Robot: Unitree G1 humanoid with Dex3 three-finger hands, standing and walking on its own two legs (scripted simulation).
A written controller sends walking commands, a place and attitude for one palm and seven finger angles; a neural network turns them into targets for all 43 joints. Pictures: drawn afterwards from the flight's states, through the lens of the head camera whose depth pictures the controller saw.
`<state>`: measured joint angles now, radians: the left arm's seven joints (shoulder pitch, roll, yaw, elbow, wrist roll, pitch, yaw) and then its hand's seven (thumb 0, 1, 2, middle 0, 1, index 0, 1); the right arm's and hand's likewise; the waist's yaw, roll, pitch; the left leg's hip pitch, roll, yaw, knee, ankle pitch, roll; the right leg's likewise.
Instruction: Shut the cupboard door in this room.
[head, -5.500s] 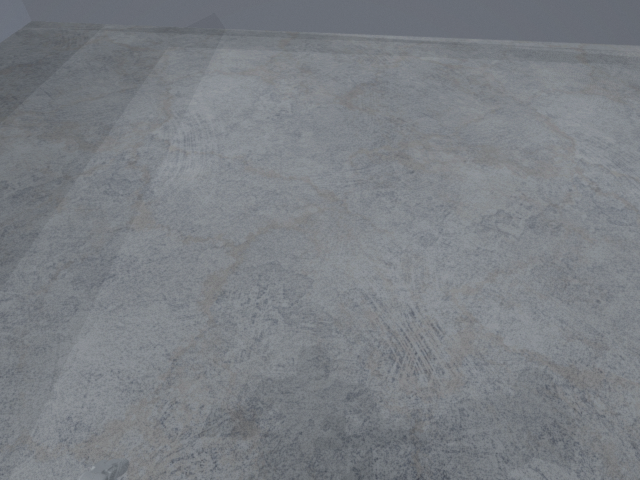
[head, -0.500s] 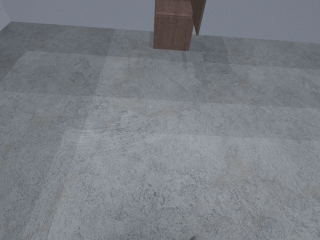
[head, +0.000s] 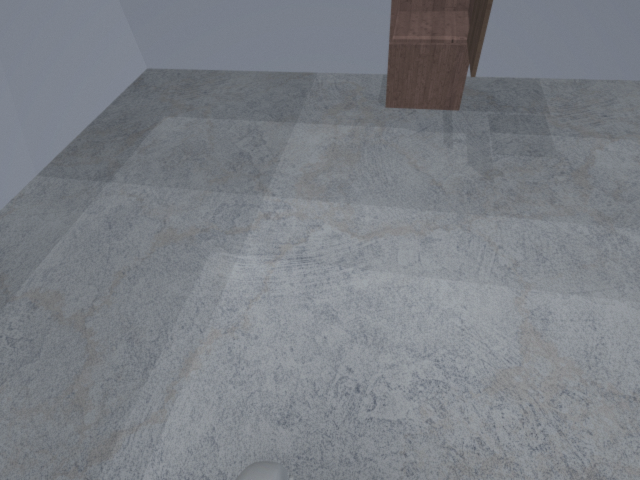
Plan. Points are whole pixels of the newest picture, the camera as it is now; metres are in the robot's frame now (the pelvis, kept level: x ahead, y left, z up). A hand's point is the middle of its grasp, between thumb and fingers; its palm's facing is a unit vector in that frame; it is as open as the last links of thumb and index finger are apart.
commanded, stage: turn or walk to find it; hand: left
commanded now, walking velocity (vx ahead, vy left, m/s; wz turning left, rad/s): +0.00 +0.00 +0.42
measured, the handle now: out of the picture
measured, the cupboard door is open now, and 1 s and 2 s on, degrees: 90 90 90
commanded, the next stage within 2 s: stand and wait in 0.32 s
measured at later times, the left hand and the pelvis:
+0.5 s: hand out of the picture -0.03 +0.28 -0.18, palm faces +0.24 -0.95 -0.22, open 7.4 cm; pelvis -0.02 +0.07 +0.00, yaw +10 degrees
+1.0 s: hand out of the picture -0.01 +0.21 -0.17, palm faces +0.19 -0.95 -0.24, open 7.3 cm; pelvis -0.02 +0.03 +0.00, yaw +11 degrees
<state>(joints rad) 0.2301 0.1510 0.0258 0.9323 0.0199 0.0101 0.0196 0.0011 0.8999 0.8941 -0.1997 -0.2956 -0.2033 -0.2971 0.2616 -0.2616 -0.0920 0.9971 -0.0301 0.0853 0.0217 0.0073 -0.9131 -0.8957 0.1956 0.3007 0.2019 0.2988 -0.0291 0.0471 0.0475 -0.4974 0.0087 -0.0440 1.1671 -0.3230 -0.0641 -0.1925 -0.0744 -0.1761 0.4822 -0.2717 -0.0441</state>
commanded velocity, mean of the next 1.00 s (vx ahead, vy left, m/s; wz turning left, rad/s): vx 0.00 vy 0.00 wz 0.17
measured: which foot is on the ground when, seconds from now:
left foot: up 0.00-0.26, down 0.28-1.00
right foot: down 0.00-0.28, up 0.30-0.76, down 0.78-1.00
